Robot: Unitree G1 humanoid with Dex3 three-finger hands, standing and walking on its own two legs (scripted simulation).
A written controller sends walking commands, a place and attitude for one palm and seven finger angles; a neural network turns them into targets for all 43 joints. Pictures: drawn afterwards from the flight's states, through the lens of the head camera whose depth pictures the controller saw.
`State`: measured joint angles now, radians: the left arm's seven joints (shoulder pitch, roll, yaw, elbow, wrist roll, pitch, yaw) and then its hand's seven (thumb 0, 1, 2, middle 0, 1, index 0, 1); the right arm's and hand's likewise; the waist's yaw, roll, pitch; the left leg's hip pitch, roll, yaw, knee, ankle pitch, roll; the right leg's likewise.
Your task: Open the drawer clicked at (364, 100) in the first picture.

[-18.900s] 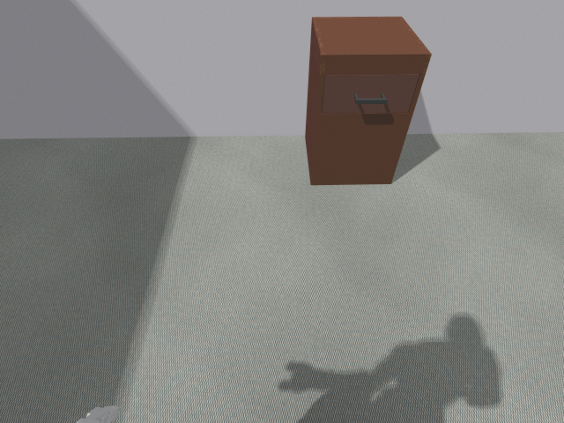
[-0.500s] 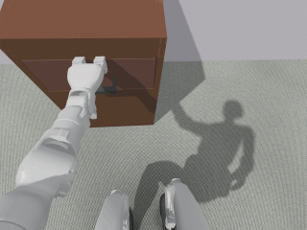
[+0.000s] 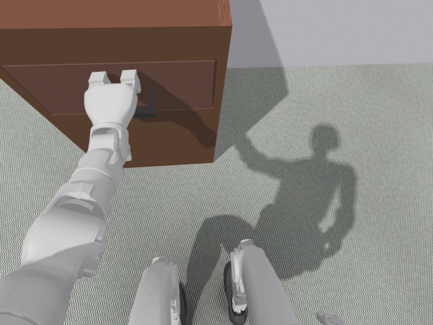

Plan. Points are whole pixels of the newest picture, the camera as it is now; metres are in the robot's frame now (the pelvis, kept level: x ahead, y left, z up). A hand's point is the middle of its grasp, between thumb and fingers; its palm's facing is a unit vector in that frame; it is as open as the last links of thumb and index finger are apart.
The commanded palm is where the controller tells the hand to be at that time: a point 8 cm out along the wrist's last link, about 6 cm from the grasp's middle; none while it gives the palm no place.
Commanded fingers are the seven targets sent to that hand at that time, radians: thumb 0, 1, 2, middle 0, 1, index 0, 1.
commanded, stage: lower the fingers behind the handle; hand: left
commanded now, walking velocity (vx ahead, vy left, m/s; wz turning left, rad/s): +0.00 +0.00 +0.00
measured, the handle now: (124, 104) +0.57 +0.14 -0.09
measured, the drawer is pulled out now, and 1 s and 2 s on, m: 0.00 0.00 0.00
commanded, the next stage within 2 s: close the thumb around the handle in 1.06 s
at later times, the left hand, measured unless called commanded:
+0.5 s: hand (130, 130) +0.51 +0.13 -0.11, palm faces -0.05 -0.05 -1.00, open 13.8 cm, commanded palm +0.50 +0.12 -0.06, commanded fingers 0.00 -0.50 0.30 -0.30 -1.20 -0.30 -1.20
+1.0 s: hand (132, 128) +0.52 +0.13 -0.11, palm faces -0.03 -0.04 -1.00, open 13.8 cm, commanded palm +0.50 +0.13 -0.07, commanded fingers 0.00 -0.50 0.30 -0.30 -1.20 -0.30 -1.20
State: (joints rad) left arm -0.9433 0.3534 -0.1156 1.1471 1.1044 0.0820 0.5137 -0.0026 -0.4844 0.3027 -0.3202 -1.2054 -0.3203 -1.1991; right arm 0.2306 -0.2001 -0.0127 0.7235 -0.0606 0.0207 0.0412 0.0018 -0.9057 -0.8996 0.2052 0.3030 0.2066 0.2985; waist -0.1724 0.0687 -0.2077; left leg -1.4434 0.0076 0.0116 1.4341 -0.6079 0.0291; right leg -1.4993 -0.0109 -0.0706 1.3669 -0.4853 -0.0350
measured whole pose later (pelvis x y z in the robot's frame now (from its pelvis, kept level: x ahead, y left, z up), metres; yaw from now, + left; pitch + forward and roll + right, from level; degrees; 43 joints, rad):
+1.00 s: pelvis -0.02 +0.00 -0.05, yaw -1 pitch +38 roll -2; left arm -0.99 0.37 -0.06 1.18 1.15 0.06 0.58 0.00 -0.49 0.30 -0.31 -1.20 -0.32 -1.20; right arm 0.22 -0.23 -0.01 0.72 -0.07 -0.01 0.06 0.00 -0.91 -0.90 0.20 0.30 0.21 0.30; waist -0.20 0.07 -0.21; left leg -1.64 0.01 0.01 1.63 -0.65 0.03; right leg -1.70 -0.01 -0.08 1.54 -0.52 -0.04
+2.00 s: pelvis -0.01 +0.00 -0.04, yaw -1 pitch +38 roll -2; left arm -0.94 0.36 -0.06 1.13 1.15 0.03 0.58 0.00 0.81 0.85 -0.39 -1.35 -0.40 -1.33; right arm 0.22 -0.23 -0.03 0.72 -0.08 0.02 0.06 0.00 -0.91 -0.90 0.20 0.30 0.21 0.30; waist -0.18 0.07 -0.21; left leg -1.61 0.02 0.01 1.61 -0.67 0.02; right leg -1.67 -0.01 -0.08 1.53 -0.53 -0.04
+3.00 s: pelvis +0.01 +0.00 -0.03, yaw -1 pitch +36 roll +0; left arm -0.74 0.27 -0.07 0.99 1.16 0.02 0.63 0.00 0.80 0.82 -0.33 -1.35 -0.40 -1.33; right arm 0.18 -0.22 -0.05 0.70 -0.08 0.07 0.07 0.00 -0.91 -0.90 0.20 0.30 0.20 0.30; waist -0.12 0.06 -0.22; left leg -1.50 0.01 0.03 1.55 -0.68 0.03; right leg -1.58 0.00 -0.05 1.49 -0.54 -0.04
